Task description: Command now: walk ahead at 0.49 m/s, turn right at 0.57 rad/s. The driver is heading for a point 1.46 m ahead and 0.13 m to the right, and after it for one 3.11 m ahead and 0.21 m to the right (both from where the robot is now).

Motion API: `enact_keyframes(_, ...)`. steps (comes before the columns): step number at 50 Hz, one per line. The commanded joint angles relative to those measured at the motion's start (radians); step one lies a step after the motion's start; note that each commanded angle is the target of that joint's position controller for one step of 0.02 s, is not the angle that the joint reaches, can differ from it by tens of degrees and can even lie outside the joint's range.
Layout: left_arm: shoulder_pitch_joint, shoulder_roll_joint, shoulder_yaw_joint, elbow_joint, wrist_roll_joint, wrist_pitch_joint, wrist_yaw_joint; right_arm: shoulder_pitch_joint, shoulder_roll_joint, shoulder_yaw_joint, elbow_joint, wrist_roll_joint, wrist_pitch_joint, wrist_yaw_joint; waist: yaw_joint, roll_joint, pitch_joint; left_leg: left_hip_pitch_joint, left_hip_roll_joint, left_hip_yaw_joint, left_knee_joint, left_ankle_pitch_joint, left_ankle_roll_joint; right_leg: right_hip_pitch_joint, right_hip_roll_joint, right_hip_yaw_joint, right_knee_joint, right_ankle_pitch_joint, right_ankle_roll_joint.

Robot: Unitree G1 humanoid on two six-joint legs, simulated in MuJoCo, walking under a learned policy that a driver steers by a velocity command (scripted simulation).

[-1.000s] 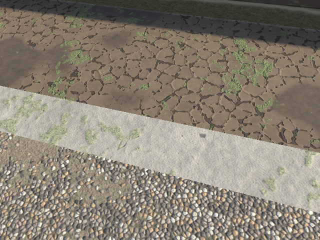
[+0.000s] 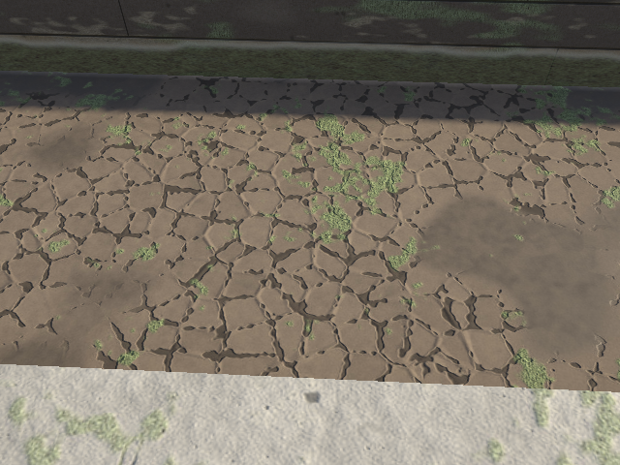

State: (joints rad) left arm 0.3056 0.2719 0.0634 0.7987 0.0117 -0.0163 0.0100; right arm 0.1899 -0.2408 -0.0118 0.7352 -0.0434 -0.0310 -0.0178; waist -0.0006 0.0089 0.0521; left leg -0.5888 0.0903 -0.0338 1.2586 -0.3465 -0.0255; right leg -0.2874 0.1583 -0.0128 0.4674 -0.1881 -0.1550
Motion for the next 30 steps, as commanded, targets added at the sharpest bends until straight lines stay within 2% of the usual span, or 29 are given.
enact_keyframes(1, 0.026, 0.134, 0.029, -0.087, -0.005, -0.025, 0.016, 0.078, -0.076, -0.018, -0.054, -0.007, 0.024, -0.002, -0.041, -0.005, -0.074, -0.015, 0.01, 0.022, -0.101, 0.085, -0.036, 0.004, -0.251, 0.283, -0.185, 0.388, -0.145)
enact_keyframes(6, 0.113, 0.13, 0.025, -0.111, -0.009, -0.01, 0.02, -0.095, -0.06, -0.005, -0.123, -0.001, 0.025, -0.005, 0.029, -0.057, -0.052, -0.087, -0.013, 0.021, -0.338, 0.25, -0.052, 0.077, -0.221, 0.327, -0.141, 0.344, -0.099)
enact_keyframes(7, 0.128, 0.126, 0.025, -0.116, -0.009, -0.014, 0.016, -0.11, -0.069, -0.005, -0.13, 0.005, 0.031, -0.01, 0.044, -0.083, -0.067, -0.091, -0.024, 0.027, -0.37, 0.263, -0.045, 0.115, -0.214, 0.337, -0.112, 0.378, -0.1)
enact_keyframes(8, 0.149, 0.126, 0.025, -0.121, -0.008, -0.011, 0.017, -0.14, -0.076, -0.003, -0.145, 0.009, 0.032, -0.012, 0.06, -0.079, -0.075, -0.105, -0.038, 0.025, -0.412, 0.256, -0.036, 0.157, -0.222, 0.361, -0.087, 0.391, -0.103)
enact_keyframes(10, 0.176, 0.129, 0.024, -0.136, 0.003, -0.004, 0.017, -0.183, -0.071, 0.001, -0.168, 0.011, 0.02, -0.012, 0.079, -0.084, -0.078, -0.106, -0.07, 0.022, -0.46, 0.223, -0.019, 0.208, -0.244, 0.411, -0.039, 0.469, -0.108)
enact_keyframes(12, 0.166, 0.15, 0.027, -0.154, 0.015, 0.005, 0.021, -0.209, -0.073, 0.004, -0.184, 0.019, 0.001, -0.01, 0.084, -0.081, -0.067, -0.073, -0.097, 0.021, -0.511, 0.17, -0.001, 0.221, -0.253, 0.442, -0.009, 0.509, -0.108)
enact_keyframes(13, 0.146, 0.157, 0.028, -0.164, 0.017, 0.012, 0.022, -0.197, -0.073, 0.004, -0.189, 0.021, -0.009, -0.009, 0.076, -0.08, -0.067, -0.01, -0.114, 0.02, -0.546, 0.14, 0.01, 0.201, -0.245, 0.451, 0.01, 0.51, -0.099)
enact_keyframes(14, 0.11, 0.16, 0.026, -0.179, 0.014, 0.015, 0.023, -0.149, -0.074, 0.005, -0.181, 0.024, -0.018, -0.009, 0.044, -0.09, -0.069, 0.098, -0.13, 0.018, -0.597, 0.109, 0.025, 0.149, -0.235, 0.463, 0.028, 0.508, -0.079)
enact_keyframes(15, 0.071, 0.164, 0.025, -0.19, 0.0, 0.01, 0.022, -0.069, -0.088, -0.003, -0.166, 0.023, -0.023, -0.016, -0.002, -0.102, -0.08, 0.23, -0.145, 0.022, -0.66, 0.118, 0.041, 0.099, -0.217, 0.471, 0.071, 0.529, -0.055)
enact_keyframes(16, 0.034, 0.158, 0.021, -0.192, -0.017, 0.003, 0.018, 0.069, -0.106, -0.014, -0.13, 0.012, -0.034, -0.022, -0.084, -0.067, -0.127, 0.402, -0.121, 0.004, -0.763, 0.197, 0.069, 0.051, -0.177, 0.428, 0.206, 0.503, -0.019)
enact_keyframes(17, 0.054, 0.085, 0.003, -0.216, -0.04, -0.011, 0.015, 0.233, -0.198, -0.039, -0.114, -0.006, -0.045, -0.032, -0.13, 0.098, -0.271, 0.658, 0.112, -0.246, -0.803, 0.155, 0.137, -0.069, -0.105, 0.311, 0.51, 0.25, 0.04)
enact_keyframes(18, 0.186, 0.059, 0.003, -0.213, -0.03, -0.012, 0.008, 0.265, -0.285, -0.065, -0.09, 0.016, -0.024, -0.026, -0.054, 0.291, -0.325, 0.794, 0.299, -0.664, -0.917, 0.113, 0.255, -0.332, 0.063, 0.207, 0.735, -0.407, 0.083)
enact_keyframes(19, 0.172, 0.119, 0.01, -0.196, 0.016, -0.002, 0.015, 0.192, -0.206, -0.057, -0.102, 0.041, -0.008, -0.013, -0.037, 0.175, -0.212, 0.693, 0.297, -0.732, -0.908, -0.019, 0.281, -0.459, -0.007, 0.217, 0.854, -0.353, 0.087)
enact_keyframes(20, 0.079, 0.12, 0.011, -0.206, 0.028, 0.003, 0.011, 0.141, -0.118, -0.037, -0.114, 0.038, -0.005, -0.009, -0.038, 0.073, -0.121, 0.588, 0.255, -0.598, -0.904, -0.047, 0.281, -0.483, -0.03, 0.21, 0.918, -0.274, 0.099)
enact_keyframes(21, 0.016, 0.111, 0.008, -0.223, 0.027, 0.009, 0.007, 0.122, -0.087, -0.028, -0.106, 0.025, -0.012, -0.003, -0.025, 0.025, -0.079, 0.489, 0.213, -0.477, -0.928, -0.037, 0.268, -0.478, -0.051, 0.195, 0.912, -0.225, 0.102)
enact_keyframes(23, 0.03, 0.078, -0.001, -0.227, 0.027, 0.036, -0.004, 0.118, -0.085, -0.026, -0.081, 0.014, -0.033, 0.0, 0.024, 0.087, -0.043, 0.356, 0.138, -0.333, -0.959, 0.066, 0.232, -0.428, -0.084, 0.186, 0.839, -0.193, 0.119)
enact_keyframes(24, 0.053, 0.065, -0.002, -0.214, 0.024, 0.047, -0.006, 0.122, -0.085, -0.026, -0.07, 0.017, -0.039, 0.003, 0.038, 0.102, -0.056, 0.328, 0.123, -0.286, -0.946, 0.207, 0.233, -0.391, -0.072, 0.187, 0.828, -0.165, 0.13)
enact_keyframes(26, 0.055, 0.069, 0.0, -0.202, 0.016, 0.059, 0.001, 0.164, -0.11, -0.031, -0.042, 0.021, -0.053, 0.006, 0.054, 0.088, -0.077, 0.314, 0.124, -0.233, -0.942, 0.345, 0.245, -0.382, -0.06, 0.179, 0.802, -0.128, 0.134)
enact_keyframes(28, -0.003, 0.057, -0.006, -0.211, 0.017, 0.062, 0.004, 0.182, -0.13, -0.035, -0.03, 0.033, -0.057, 0.005, 0.053, 0.074, -0.068, 0.32, 0.122, -0.189, -0.944, 0.37, 0.241, -0.41, -0.078, 0.167, 0.724, -0.049, 0.136)
enact_keyframes(30, -0.058, 0.059, -0.01, -0.218, 0.014, 0.068, 0.013, 0.185, -0.124, -0.031, -0.025, 0.057, -0.054, 0.009, 0.045, 0.069, -0.057, 0.337, 0.114, -0.143, -0.919, 0.471, 0.22, -0.415, -0.109, 0.146, 0.611, 0.013, 0.142)
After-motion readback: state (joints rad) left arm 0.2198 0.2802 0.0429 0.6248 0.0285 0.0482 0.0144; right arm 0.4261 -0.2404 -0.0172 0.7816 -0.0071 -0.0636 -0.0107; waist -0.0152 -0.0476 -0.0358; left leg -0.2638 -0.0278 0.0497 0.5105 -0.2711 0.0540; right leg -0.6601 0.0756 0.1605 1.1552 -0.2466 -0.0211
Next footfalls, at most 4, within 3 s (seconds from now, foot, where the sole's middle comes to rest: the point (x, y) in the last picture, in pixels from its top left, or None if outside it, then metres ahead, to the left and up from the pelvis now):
0.34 left None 0.31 0.10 -0.77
0.80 right None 0.39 -0.14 -0.77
1.22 left None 0.44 0.02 -0.77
1.52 right None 0.45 -0.20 -0.77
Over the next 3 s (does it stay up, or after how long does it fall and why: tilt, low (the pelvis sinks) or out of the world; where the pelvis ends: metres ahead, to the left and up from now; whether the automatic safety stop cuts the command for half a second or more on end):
stays up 0.43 -0.09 -0.01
